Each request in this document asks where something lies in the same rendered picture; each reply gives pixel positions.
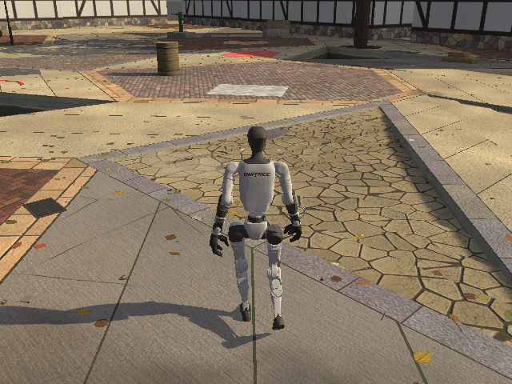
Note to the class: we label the humanoid robot torso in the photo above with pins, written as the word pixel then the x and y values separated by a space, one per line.
pixel 256 187

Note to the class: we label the robot left upper arm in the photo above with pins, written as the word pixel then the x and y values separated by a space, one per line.
pixel 228 182

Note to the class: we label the right robot hand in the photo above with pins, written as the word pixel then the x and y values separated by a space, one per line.
pixel 293 229

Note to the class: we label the robot left forearm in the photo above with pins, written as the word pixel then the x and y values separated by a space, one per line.
pixel 220 217

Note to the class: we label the robot right forearm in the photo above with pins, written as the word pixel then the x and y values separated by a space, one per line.
pixel 293 213

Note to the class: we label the robot right upper arm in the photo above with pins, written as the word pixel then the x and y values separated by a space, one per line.
pixel 282 169

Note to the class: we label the robot left thigh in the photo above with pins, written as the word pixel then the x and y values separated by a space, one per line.
pixel 237 240

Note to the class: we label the left robot hand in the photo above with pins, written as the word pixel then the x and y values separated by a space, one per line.
pixel 214 245

